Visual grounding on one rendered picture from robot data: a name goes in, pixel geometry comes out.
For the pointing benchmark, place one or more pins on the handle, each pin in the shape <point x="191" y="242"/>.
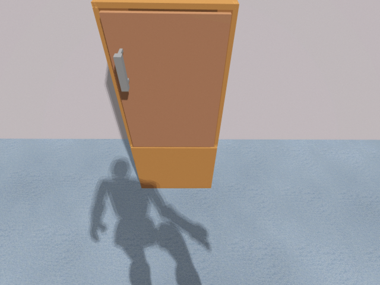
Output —
<point x="121" y="70"/>

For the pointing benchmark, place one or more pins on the cupboard door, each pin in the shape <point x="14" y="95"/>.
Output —
<point x="175" y="64"/>

